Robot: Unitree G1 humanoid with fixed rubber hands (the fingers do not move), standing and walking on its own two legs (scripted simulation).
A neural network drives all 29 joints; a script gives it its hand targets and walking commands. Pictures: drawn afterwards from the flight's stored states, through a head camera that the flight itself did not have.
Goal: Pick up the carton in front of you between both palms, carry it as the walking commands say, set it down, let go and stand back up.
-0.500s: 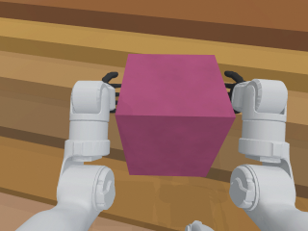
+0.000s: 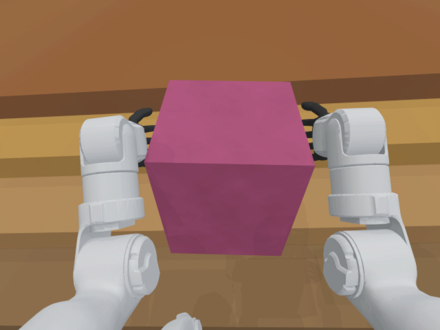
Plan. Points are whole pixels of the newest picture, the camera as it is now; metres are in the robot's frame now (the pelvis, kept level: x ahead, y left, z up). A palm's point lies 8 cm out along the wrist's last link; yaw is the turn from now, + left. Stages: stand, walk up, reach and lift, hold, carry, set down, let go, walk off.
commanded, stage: carry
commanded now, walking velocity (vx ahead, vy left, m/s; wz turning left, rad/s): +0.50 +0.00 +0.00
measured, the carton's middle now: (227, 171) +0.38 -0.03 +0.11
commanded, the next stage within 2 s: none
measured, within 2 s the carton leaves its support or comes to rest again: neither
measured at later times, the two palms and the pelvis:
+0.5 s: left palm (133, 14) +0.64 +0.11 +0.30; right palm out of the picture +0.67 -0.19 +0.31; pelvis +0.26 -0.07 +0.14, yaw -1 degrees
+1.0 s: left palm out of the picture +0.72 +0.09 +0.39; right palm out of the picture +0.72 -0.21 +0.39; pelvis +0.37 -0.06 +0.22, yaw +0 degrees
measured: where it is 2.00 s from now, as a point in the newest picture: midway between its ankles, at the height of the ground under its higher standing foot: (245, 282)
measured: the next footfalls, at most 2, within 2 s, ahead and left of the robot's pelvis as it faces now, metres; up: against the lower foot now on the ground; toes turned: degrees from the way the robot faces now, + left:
right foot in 0.40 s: +0.43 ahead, -0.17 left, +0.13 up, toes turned -7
left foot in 0.82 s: +0.46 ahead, +0.02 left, +0.13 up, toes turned +6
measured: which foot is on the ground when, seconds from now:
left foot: down 0.00-0.42, up 0.44-0.80, down 0.82-1.00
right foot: up 0.00-0.38, down 0.40-1.00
